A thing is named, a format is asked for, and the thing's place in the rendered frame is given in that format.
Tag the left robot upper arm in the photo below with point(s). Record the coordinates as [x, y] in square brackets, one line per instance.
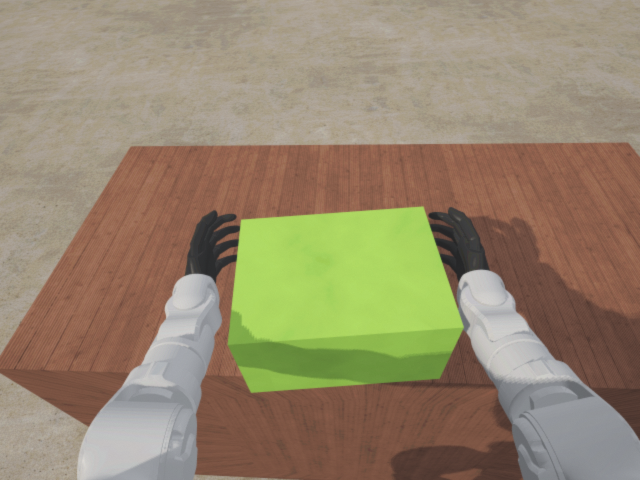
[141, 441]

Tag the left robot hand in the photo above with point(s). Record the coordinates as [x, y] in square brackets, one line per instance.
[203, 254]

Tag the right robot upper arm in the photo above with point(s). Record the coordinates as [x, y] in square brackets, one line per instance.
[582, 439]

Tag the carton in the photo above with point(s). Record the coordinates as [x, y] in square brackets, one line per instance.
[341, 299]

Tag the pedestal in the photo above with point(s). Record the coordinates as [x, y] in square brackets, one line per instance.
[559, 223]

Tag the right robot hand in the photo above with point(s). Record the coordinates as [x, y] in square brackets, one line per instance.
[468, 253]

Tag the right robot forearm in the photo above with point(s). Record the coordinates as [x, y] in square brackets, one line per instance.
[524, 372]

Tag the left robot forearm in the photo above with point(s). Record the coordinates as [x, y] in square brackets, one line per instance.
[177, 360]

